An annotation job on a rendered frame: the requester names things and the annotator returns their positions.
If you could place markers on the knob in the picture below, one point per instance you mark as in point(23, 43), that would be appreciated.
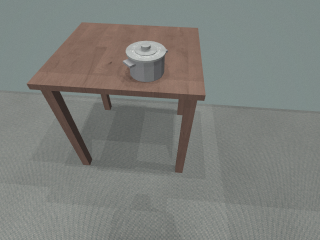
point(145, 46)

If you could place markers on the lid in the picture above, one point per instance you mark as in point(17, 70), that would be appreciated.
point(156, 52)

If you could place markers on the pot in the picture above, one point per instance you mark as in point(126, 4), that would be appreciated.
point(146, 72)

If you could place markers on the table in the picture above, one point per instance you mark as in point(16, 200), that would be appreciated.
point(91, 61)

